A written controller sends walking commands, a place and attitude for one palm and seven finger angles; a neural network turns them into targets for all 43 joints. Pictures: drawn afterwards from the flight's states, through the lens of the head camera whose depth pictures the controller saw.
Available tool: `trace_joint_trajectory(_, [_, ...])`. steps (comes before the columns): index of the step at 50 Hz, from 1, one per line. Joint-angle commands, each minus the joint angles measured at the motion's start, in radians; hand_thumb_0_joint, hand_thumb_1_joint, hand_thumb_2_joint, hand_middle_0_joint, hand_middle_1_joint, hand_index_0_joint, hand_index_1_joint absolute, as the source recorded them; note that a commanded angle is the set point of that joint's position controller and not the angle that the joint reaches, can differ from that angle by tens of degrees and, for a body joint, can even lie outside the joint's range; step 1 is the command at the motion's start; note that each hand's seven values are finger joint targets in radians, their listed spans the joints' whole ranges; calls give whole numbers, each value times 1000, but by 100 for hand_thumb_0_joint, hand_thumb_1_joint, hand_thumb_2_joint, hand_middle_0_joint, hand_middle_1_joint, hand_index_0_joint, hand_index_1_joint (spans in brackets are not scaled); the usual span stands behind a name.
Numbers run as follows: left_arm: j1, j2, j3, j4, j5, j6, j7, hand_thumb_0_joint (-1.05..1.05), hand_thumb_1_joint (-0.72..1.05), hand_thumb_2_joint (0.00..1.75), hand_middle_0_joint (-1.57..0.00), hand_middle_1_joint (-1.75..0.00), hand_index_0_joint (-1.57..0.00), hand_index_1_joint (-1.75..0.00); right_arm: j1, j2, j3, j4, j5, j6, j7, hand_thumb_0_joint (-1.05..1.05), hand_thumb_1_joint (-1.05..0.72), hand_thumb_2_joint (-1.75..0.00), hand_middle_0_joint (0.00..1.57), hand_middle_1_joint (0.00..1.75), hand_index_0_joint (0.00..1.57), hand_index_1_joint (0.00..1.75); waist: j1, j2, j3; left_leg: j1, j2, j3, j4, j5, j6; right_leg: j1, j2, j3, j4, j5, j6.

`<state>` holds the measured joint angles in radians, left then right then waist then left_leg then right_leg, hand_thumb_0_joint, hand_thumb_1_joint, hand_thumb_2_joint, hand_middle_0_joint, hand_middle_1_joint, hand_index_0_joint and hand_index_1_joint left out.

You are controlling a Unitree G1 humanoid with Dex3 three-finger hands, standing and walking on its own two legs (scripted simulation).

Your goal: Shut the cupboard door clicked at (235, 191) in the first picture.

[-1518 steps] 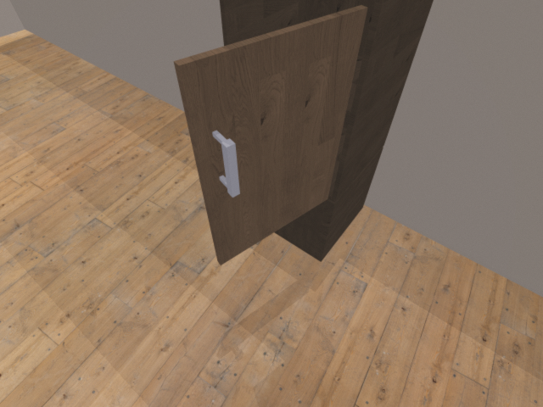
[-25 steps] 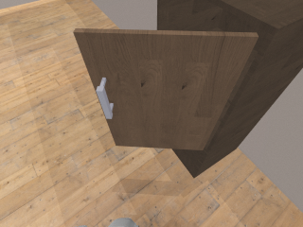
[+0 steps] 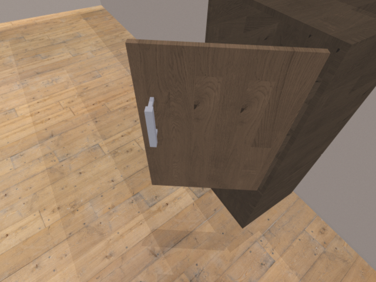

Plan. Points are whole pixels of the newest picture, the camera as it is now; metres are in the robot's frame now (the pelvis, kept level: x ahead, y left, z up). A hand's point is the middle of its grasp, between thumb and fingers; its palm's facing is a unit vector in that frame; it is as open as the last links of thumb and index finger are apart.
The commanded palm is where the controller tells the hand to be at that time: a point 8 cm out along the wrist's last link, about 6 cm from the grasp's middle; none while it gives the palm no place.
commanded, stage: come to a stop and stand still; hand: left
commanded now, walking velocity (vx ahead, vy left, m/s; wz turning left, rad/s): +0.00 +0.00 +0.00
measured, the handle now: (152, 123) +0.49 +0.13 +0.04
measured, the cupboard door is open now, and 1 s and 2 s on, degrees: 54 54 54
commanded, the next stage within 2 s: look again from close up in 0.34 s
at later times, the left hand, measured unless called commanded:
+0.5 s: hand out of the picture -0.02 +0.16 -0.18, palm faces -0.01 -0.99 -0.15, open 7.4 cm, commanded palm none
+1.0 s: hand out of the picture +0.04 +0.25 -0.16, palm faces +0.01 -0.94 -0.33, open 7.4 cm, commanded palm none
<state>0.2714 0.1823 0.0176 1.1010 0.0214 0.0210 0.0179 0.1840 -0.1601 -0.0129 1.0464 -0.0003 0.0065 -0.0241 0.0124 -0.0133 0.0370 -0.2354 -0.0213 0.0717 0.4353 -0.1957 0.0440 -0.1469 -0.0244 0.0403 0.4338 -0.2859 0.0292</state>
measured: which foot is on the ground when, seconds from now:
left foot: down 0.00-1.00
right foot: down 0.00-1.00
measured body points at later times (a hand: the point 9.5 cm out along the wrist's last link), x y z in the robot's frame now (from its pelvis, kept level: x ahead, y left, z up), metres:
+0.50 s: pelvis -0.01 -0.01 +0.00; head +0.01 +0.01 +0.45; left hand -0.01 +0.21 -0.17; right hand -0.05 -0.23 -0.15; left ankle +0.02 +0.09 -0.74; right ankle -0.03 -0.14 -0.74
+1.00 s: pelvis -0.03 +0.01 +0.00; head -0.05 +0.01 +0.45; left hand +0.03 +0.30 -0.13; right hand +0.10 -0.27 -0.11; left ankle +0.02 +0.09 -0.74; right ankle -0.03 -0.14 -0.74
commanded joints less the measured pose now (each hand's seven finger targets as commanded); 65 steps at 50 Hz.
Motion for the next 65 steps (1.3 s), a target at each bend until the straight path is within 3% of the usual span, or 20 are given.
trace_joint_trajectory(1, [19, 86, 2, -28, -9, -30, 13, 0, 90, 90, -20, -30, -20, -30, 87, -127, -23, 3, -2, -19, -2, 0, -90, -90, 20, 30, 20, 30, -30, -84, -44, 123, 121, -124, -105, 74, -26, -67, -77, 72, -119, 113, -49])
trace_joint_trajectory(6, [38, 74, 0, -9, -10, -23, 14, 0, 90, 90, -20, -30, -20, -30, 101, -113, -13, 39, -7, -12, -2, 0, -90, -90, 20, 30, 20, 30, -23, -22, 60, 69, 110, -122, -147, -42, -30, -109, -69, 79, -150, 2, -53])
trace_joint_trajectory(9, [48, 69, 1, -3, -10, -20, 14, 0, 90, 90, -20, -30, -20, -30, 126, -102, -12, 52, -9, -9, -3, 0, -90, -90, 20, 30, 20, 30, -21, 5, 78, 44, 105, -123, -157, -84, -31, -114, -65, 79, -156, -34, -54])
trace_joint_trajectory(21, [82, 37, 3, 14, -12, -23, 16, 0, 90, 90, -20, -30, -20, -30, 187, -81, -12, 70, -10, -19, -12, 0, -90, -90, 20, 30, 20, 30, -13, 26, 46, 29, 118, -143, -164, -67, -25, -73, -56, 56, -121, 36, -56])
trace_joint_trajectory(22, [33, 223, -15, -81, 2, -54, 18, 0, 90, 90, -20, -30, -20, -30, 103, -184, -18, -50, -25, -36, 5, 0, -90, -90, 20, 30, 20, 30, -33, 113, 111, -13, 66, -136, -100, 60, -22, -106, -39, 0, -53, 42, -81])
trace_joint_trajectory(23, [65, 175, 13, -88, -1, -52, 25, 0, 90, 90, -20, -30, -20, -30, 78, -173, -49, -59, -22, -55, -1, 0, -90, -90, 20, 30, 20, 30, 1, 69, -9, -14, 117, -166, -37, -50, -11, -109, -64, 34, -6, -27, -71])
trace_joint_trajectory(24, [69, 157, 5, -94, 0, -59, 25, 0, 90, 90, -20, -30, -20, -30, 98, -166, -53, -67, -19, -56, -4, 0, -90, -90, 20, 30, 20, 30, -17, 46, -103, 0, 115, -175, -1, -34, -4, -80, -71, 37, -2, 10, -78])
trace_joint_trajectory(25, [72, 137, 9, -100, 0, -59, 26, 0, 90, 90, -20, -30, -20, -30, 108, -153, -58, -73, -18, -53, -5, 0, -90, -90, 20, 30, 20, 30, -22, 37, -131, 12, 114, -171, 21, -20, -2, -96, -72, 47, 4, 14, -82])
trace_joint_trajectory(27, [75, 130, 5, -120, -1, -58, 29, 0, 90, 90, -20, -30, -20, -30, 112, -140, -53, -88, -20, -44, -2, 0, -90, -90, 20, 30, 20, 30, -23, -16, -85, -17, 106, -154, 57, 0, 6, -119, -75, 74, -16, 27, -85])
trace_joint_trajectory(29, [48, 162, 15, -135, 0, -62, 32, 0, 90, 90, -20, -30, -20, -30, 97, -159, -61, -99, -15, -45, 0, 0, -90, -90, 20, 30, 20, 30, -32, -18, -30, -30, 100, -140, 69, 52, 4, -151, -76, 86, -8, 71, -91])
trace_joint_trajectory(32, [58, 176, 20, -155, 2, -63, 33, 0, 90, 90, -20, -30, -20, -30, 84, -185, -61, -106, -14, -53, -1, 0, -90, -90, 20, 30, 20, 30, -19, 42, -88, 28, 124, -141, 76, 241, 20, -105, -54, 56, 50, 218, -81])
trace_joint_trajectory(33, [52, 190, 24, -158, 0, -60, 33, 0, 90, 90, -20, -30, -20, -30, 63, -195, -63, -111, -13, -52, -1, 0, -90, -90, 20, 30, 20, 30, -18, 34, -68, 26, 125, -141, 72, 245, 20, -112, -52, 52, 52, 218, -77])
trace_joint_trajectory(37, [21, 222, 25, -180, 4, -52, 27, 0, 90, 90, -20, -30, -20, -30, 0, -239, -63, -132, -15, -49, 4, 0, -90, -90, 20, 30, 20, 30, -9, 32, -27, 5, 132, -155, 22, 165, 26, -116, -46, 51, 29, 145, -72])
trace_joint_trajectory(41, [-31, 267, 27, -196, 6, -49, 17, 0, 90, 90, -20, -30, -20, -30, -64, -284, -63, -149, -17, -42, 12, 0, -90, -90, 20, 30, 20, 30, -20, 29, 12, -4, 125, -170, -42, -18, 13, -156, -53, 67, -13, 42, -72])
trace_joint_trajectory(47, [-46, 289, 19, -196, 8, -50, 7, 0, 90, 90, -20, -30, -20, -30, -84, -306, -53, -148, -18, -41, 23, 0, -90, -90, 20, 30, 20, 30, -18, 15, -34, 12, 133, -182, -89, -84, 8, -119, -61, 59, -48, 22, -67])
trace_joint_trajectory(54, [-42, 298, 9, -165, 5, -45, 3, 0, 90, 90, -20, -30, -20, -30, -81, -320, -44, -114, -15, -38, 25, 0, -90, -90, 20, 30, 20, 30, -16, 35, -17, 2, 132, -189, -135, -136, -3, -107, -70, 57, -78, 1, -61])
trace_joint_trajectory(56, [13, 205, -15, -125, 1, -31, 6, 0, 90, 90, -20, -30, -20, -30, -40, -239, -22, -80, -19, -28, 26, 0, -90, -90, 20, 30, 20, 30, -20, 49, -25, 8, 144, -196, -167, -222, -17, -108, -60, 34, -74, -39, -40])
trace_joint_trajectory(57, [36, 188, -18, -112, 2, -25, 7, 0, 90, 90, -20, -30, -20, -30, -17, -224, -18, -69, -20, -22, 25, 0, -90, -90, 20, 30, 20, 30, -19, 55, -20, -6, 151, -203, -179, -268, -17, -96, -51, 21, -65, -55, -36])
trace_joint_trajectory(61, [93, 169, -8, -99, 10, -9, -2, 0, 90, 90, -20, -30, -20, -30, 17, -254, -35, -51, -22, -7, 15, 0, -90, -90, 20, 30, 20, 30, -17, 83, 31, -51, 203, -251, -232, -424, 7, -129, -14, -24, 12, -111, -39])
trace_joint_trajectory(65, [145, 134, 3, -97, 13, -2, -12, 0, 90, 90, -20, -30, -20, -30, 62, -251, -55, -36, -21, -5, 1, 0, -90, -90, 20, 30, 20, 30, -11, 83, 44, -73, 242, -255, -216, -425, 35, -130, -5, -46, 44, -86, -49])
